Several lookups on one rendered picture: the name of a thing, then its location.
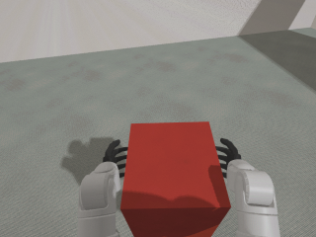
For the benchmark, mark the robot right forearm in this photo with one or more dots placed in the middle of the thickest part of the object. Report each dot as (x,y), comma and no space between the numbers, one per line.
(255,200)

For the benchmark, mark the right robot hand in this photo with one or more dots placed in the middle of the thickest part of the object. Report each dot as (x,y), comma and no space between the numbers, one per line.
(231,152)

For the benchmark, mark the robot left forearm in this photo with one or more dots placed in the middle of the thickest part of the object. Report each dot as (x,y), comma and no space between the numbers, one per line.
(97,202)

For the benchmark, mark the left robot hand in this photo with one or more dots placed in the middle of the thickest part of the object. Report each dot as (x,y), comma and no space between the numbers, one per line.
(111,152)

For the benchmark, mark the carton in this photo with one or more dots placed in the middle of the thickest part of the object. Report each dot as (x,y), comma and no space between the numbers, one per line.
(173,184)

